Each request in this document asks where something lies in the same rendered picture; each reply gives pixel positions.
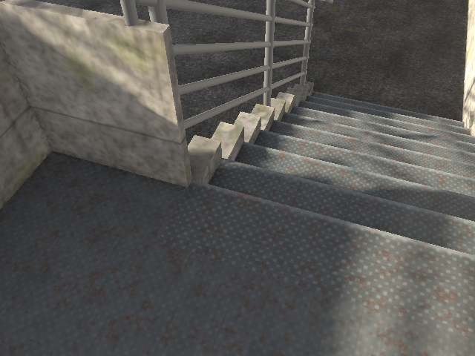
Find stairs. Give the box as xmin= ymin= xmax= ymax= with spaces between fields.
xmin=209 ymin=91 xmax=475 ymax=256

